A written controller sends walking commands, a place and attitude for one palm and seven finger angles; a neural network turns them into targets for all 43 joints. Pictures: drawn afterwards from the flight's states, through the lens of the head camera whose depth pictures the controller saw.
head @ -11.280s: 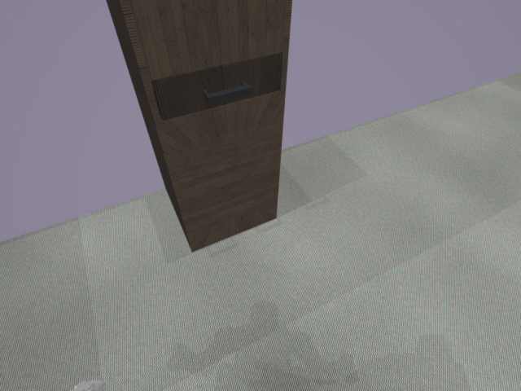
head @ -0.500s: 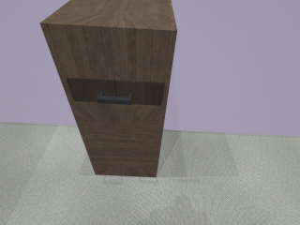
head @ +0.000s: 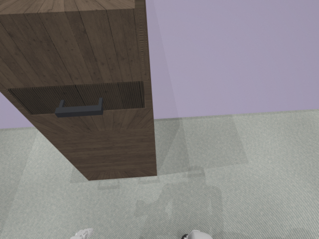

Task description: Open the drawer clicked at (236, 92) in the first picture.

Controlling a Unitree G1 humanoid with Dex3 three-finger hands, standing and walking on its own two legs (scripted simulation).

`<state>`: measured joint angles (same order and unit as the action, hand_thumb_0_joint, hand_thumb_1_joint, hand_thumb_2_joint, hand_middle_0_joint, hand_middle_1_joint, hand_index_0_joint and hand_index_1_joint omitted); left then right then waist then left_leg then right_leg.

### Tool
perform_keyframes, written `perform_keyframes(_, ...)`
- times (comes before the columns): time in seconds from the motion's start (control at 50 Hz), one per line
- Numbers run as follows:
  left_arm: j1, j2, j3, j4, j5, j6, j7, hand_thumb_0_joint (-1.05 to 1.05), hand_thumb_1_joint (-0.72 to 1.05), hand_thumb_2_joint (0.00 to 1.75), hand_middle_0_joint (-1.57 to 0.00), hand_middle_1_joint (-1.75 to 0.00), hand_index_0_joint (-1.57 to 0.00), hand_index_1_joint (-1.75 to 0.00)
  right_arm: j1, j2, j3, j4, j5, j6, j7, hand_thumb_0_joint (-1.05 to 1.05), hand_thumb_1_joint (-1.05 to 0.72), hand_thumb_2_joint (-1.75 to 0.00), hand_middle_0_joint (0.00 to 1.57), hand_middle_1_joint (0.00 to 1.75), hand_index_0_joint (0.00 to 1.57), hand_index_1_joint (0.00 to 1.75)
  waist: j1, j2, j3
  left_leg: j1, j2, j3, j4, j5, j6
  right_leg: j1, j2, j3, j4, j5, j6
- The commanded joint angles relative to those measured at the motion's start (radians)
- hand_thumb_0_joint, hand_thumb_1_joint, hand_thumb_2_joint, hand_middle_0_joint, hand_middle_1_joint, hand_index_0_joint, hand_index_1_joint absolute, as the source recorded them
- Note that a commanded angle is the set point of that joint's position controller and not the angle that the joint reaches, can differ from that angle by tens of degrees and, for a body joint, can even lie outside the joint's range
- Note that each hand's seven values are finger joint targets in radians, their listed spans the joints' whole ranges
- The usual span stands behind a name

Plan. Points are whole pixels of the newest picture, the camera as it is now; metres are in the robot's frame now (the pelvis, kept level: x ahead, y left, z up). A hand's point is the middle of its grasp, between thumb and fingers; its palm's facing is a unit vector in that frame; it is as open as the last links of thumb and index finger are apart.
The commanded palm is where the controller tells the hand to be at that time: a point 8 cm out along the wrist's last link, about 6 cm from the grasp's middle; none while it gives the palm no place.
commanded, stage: come to a stop and stand still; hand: left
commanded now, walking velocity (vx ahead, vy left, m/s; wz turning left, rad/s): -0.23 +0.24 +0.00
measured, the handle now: (80, 106) +0.49 +0.25 +0.01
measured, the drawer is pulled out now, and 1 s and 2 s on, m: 0.00 0.00 0.00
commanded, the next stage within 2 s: look again from close up in 0.92 s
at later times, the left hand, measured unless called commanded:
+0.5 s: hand out of the picture -0.01 +0.23 -0.17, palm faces +0.08 -0.97 -0.22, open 7.4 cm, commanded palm none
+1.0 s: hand out of the picture -0.06 +0.17 -0.16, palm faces -0.01 -0.99 -0.13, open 7.4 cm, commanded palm none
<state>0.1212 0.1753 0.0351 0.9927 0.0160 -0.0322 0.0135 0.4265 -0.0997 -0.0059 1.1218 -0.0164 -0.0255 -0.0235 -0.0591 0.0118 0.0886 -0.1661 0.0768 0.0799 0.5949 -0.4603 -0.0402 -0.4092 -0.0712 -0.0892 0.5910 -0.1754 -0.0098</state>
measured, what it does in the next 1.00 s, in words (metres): steps on the spot: left foot, then right foot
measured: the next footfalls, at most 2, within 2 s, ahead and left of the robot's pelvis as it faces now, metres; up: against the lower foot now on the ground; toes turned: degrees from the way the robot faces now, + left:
left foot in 0.32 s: +0.04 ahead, +0.12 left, +0.00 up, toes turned -2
right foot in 0.60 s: -0.04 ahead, -0.08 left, +0.00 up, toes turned +2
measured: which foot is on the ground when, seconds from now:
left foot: up 0.00-0.30, down 0.32-1.00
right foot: down 0.00-0.32, up 0.34-0.58, down 0.60-1.00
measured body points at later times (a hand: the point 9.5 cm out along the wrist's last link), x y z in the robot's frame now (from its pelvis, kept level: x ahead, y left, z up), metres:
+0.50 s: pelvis -0.03 +0.03 +0.01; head -0.02 +0.05 +0.46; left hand -0.01 +0.28 -0.15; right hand +0.06 -0.19 -0.12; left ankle +0.00 +0.12 -0.73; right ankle -0.05 -0.09 -0.68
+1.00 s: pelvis -0.05 +0.02 +0.02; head -0.05 +0.03 +0.47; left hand -0.06 +0.22 -0.15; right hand -0.08 -0.20 -0.14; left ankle +0.00 +0.12 -0.73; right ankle -0.08 -0.08 -0.73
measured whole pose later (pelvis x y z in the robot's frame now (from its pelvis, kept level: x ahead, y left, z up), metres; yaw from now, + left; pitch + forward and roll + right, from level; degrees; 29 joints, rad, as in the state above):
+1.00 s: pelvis -0.05 +0.02 +0.02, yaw -2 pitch -1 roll +0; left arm 0.32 0.12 -0.02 1.12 0.01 0.00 0.04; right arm 0.31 -0.14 0.00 1.15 -0.01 0.01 -0.02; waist -0.01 -0.03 0.01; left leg -0.23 0.00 0.09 0.37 -0.13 0.03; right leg -0.13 0.01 -0.02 0.41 -0.26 -0.02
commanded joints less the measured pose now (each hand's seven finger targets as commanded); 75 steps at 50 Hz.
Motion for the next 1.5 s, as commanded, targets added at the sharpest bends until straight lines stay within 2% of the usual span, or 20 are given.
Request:
perform_keyframes(0.0,0.221,0.193,0.041,0.012,-0.001,0.004,0.034,0.0,0.9,0.9,-0.2,-0.3,-0.2,-0.3,0.043,-0.115,-0.055,-0.063,0.023,0.021,-0.024,0.0,-0.9,-0.9,0.2,0.3,0.2,0.3,0.101,-0.381,-0.278,-0.282,-0.049,-0.068,0.418,-0.213,0.013,0.508,-0.354,0.29,-0.078,1.156,-0.201)
perform_keyframes(0.06,0.146,0.179,0.047,-0.026,0.008,0.025,0.041,0.0,0.9,0.9,-0.2,-0.3,-0.2,-0.3,-0.08,-0.105,-0.055,-0.084,0.017,0.048,-0.008,0.0,-0.9,-0.9,0.2,0.3,0.2,0.3,0.096,-0.158,-0.176,-0.299,-0.055,-0.078,0.497,-0.105,0.006,0.323,-0.311,0.219,-0.142,0.82,-0.189)
perform_keyframes(0.16,0.042,0.181,0.061,-0.092,0.021,0.04,0.036,0.0,0.9,0.9,-0.2,-0.3,-0.2,-0.3,-0.103,-0.102,-0.062,-0.133,0.002,0.073,0.015,0.0,-0.9,-0.9,0.2,0.3,0.2,0.3,0.061,-0.187,-0.12,-0.199,-0.056,-0.056,0.375,0.019,0.001,0.077,-0.274,0.198,-0.264,0.235,-0.168)
perform_keyframes(0.26,0.02,0.168,0.053,-0.123,0.009,0.065,0.021,0.0,0.9,0.9,-0.2,-0.3,-0.2,-0.3,-0.006,-0.124,-0.058,-0.143,0.002,0.045,0.014,0.0,-0.9,-0.9,0.2,0.3,0.2,0.3,0.007,-0.09,-0.09,0.078,-0.069,-0.014,-0.136,0.185,0.033,-0.104,-0.147,0.184,-0.183,-0.265,-0.08)
perform_keyframes(0.3,0.064,0.065,0.031,-0.147,-0.002,0.082,0.014,0.0,0.9,0.9,-0.2,-0.3,-0.2,-0.3,-0.093,-0.261,-0.075,-0.219,-0.017,0.041,0.008,0.0,-0.9,-0.9,0.2,0.3,0.2,0.3,0.028,0.34,0.0,-0.216,0.241,-0.405,-0.436,-0.033,0.156,-0.094,0.06,0.037,0.176,-0.379,0.011)
perform_keyframes(0.32,0.061,0.083,0.033,-0.138,0.003,0.086,0.011,0.0,0.9,0.9,-0.2,-0.3,-0.2,-0.3,-0.185,-0.269,-0.07,-0.249,-0.024,0.041,0.004,0.0,-0.9,-0.9,0.2,0.3,0.2,0.3,0.047,0.271,0.011,-0.367,0.258,-0.457,-0.48,-0.125,0.223,-0.02,0.048,0.104,0.311,-0.337,0.001)
perform_keyframes(0.36,0.138,0.08,0.037,-0.09,0.015,0.085,0.003,0.0,0.9,0.9,-0.2,-0.3,-0.2,-0.3,-0.295,-0.226,-0.053,-0.271,-0.02,0.032,-0.008,0.0,-0.9,-0.9,0.2,0.3,0.2,0.3,0.106,0.189,-0.004,-0.365,0.175,-0.34,-0.451,-0.074,0.204,-0.002,0.052,0.128,0.478,-0.235,0.004)
perform_keyframes(0.4,0.207,0.067,0.026,-0.047,0.014,0.075,0.0,0.0,0.9,0.9,-0.2,-0.3,-0.2,-0.3,-0.306,-0.204,-0.043,-0.269,-0.012,0.019,-0.008,0.0,-0.9,-0.9,0.2,0.3,0.2,0.3,0.119,0.123,-0.045,-0.262,0.117,-0.223,-0.402,0.097,0.186,0.001,0.045,0.109,0.45,-0.193,0.014)
perform_keyframes(0.5,0.185,0.038,-0.011,-0.029,0.004,0.043,0.009,0.0,0.9,0.9,-0.2,-0.3,-0.2,-0.3,-0.16,-0.193,-0.045,-0.187,-0.005,0.013,-0.012,0.0,-0.9,-0.9,0.2,0.3,0.2,0.3,0.051,0.076,-0.117,0.072,0.152,-0.232,-0.317,0.458,0.217,0.049,0.022,0.067,0.01,-0.272,0.025)
perform_keyframes(0.56,0.277,0.062,-0.022,0.034,0.0,0.016,0.023,0.0,0.9,0.9,-0.2,-0.3,-0.2,-0.3,-0.148,-0.161,-0.036,-0.157,0.016,0.003,-0.008,0.0,-0.9,-0.9,0.2,0.3,0.2,0.3,0.065,-0.051,-0.156,0.029,0.069,-0.165,-0.205,0.491,0.125,0.24,-0.032,0.166,-0.269,0.049,0.001)
perform_keyframes(0.6,0.26,0.084,-0.032,0.043,-0.001,0.009,0.027,0.0,0.9,0.9,-0.2,-0.3,-0.2,-0.3,-0.161,-0.147,-0.03,-0.14,0.019,0.002,0.002,0.0,-0.9,-0.9,0.2,0.3,0.2,0.3,0.046,-0.027,-0.141,0.047,0.023,-0.129,-0.214,0.477,0.085,0.213,-0.083,0.2,-0.24,0.182,-0.027)
perform_keyframes(0.64,0.251,0.063,-0.037,0.06,-0.003,-0.002,0.029,0.0,0.9,0.9,-0.2,-0.3,-0.2,-0.3,-0.169,-0.153,-0.031,-0.117,0.015,0.008,-0.001,0.0,-0.9,-0.9,0.2,0.3,0.2,0.3,0.042,-0.211,-0.126,0.059,0.026,-0.102,-0.208,0.432,0.074,0.195,-0.069,0.195,-0.244,0.212,-0.025)
perform_keyframes(0.76,0.264,0.05,-0.042,0.088,-0.004,0.013,0.026,0.0,0.9,0.9,-0.2,-0.3,-0.2,-0.3,-0.162,-0.143,-0.015,-0.05,0.012,0.019,0.002,0.0,-0.9,-0.9,0.2,0.3,0.2,0.3,0.049,-0.026,0.014,0.015,0.025,-0.122,-0.297,0.207,0.067,0.089,-0.038,0.197,-0.324,-0.176,-0.025)
perform_keyframes(0.98,0.282,0.024,-0.041,0.119,-0.009,0.011,0.025,0.0,0.9,0.9,-0.2,-0.3,-0.2,-0.3,-0.078,-0.12,-0.006,0.002,0.006,0.01,-0.006,0.0,-0.9,-0.9,0.2,0.3,0.2,0.3,0.063,0.008,0.006,-0.039,0.036,-0.137,-0.328,0.188,0.065,0.152,-0.023,0.175,-0.296,-0.111,-0.032)
perform_keyframes(1.0,0.227,0.218,-0.039,0.031,0.017,-0.001,0.023,0.0,0.9,0.9,-0.2,-0.3,-0.2,-0.3,-0.139,-0.248,-0.03,-0.122,-0.005,0.02,0.007,0.0,-0.9,-0.9,0.2,0.3,0.2,0.3,0.039,0.028,0.119,-0.068,-0.024,-0.127,-0.251,0.151,0.045,0.067,0.003,0.154,-0.273,-0.226,-0.042)
perform_keyframes(1.02,0.215,0.177,-0.008,0.023,0.012,0.001,0.028,0.0,0.9,0.9,-0.2,-0.3,-0.2,-0.3,-0.135,-0.245,-0.052,-0.139,-0.015,0.001,-0.004,0.0,-0.9,-0.9,0.2,0.3,0.2,0.3,0.043,0.105,-0.033,-0.087,0.016,-0.148,-0.182,0.107,0.06,0.08,-0.033,0.17,-0.212,-0.247,-0.046)
perform_keyframes(1.04,0.224,0.174,-0.011,0.013,0.009,-0.006,0.027,0.0,0.9,0.9,-0.2,-0.3,-0.2,-0.3,-0.124,-0.232,-0.055,-0.15,-0.013,0.002,-0.008,0.0,-0.9,-0.9,0.2,0.3,0.2,0.3,0.039,0.075,-0.125,-0.081,0.008,-0.154,-0.137,0.137,0.07,0.122,-0.038,0.192,-0.221,-0.22,-0.056)
perform_keyframes(1.1,0.194,0.134,-0.015,-0.017,0.006,-0.004,0.031,0.0,0.9,0.9,-0.2,-0.3,-0.2,-0.3,-0.068,-0.179,-0.042,-0.162,-0.014,0.01,-0.001,0.0,-0.9,-0.9,0.2,0.3,0.2,0.3,0.02,-0.113,-0.098,-0.095,-0.017,-0.108,-0.053,0.205,0.07,0.077,-0.071,0.245,-0.263,-0.235,-0.077)
perform_keyframes(1.22,0.22,0.172,-0.004,-0.037,-0.002,-0.004,0.038,0.0,0.9,0.9,-0.2,-0.3,-0.2,-0.3,-0.097,-0.239,-0.042,-0.159,-0.001,-0.015,-0.008,0.0,-0.9,-0.9,0.2,0.3,0.2,0.3,0.058,0.021,-0.099,-0.041,0.04,-0.132,-0.098,0.576,0.1,0.187,-0.01,0.158,-0.121,0.147,-0.046)
perform_keyframes(1.48,0.099,0.267,-0.005,-0.087,0.005,0.009,0.018,0.0,0.9,0.9,-0.2,-0.3,-0.2,-0.3,-0.274,-0.352,-0.046,-0.186,-0.001,-0.003,0.012,0.0,-0.9,-0.9,0.2,0.3,0.2,0.3,0.052,-0.002,-0.046,-0.032,0.047,-0.155,-0.239,0.268,0.092,0.156,-0.016,0.173,-0.215,-0.056,-0.03)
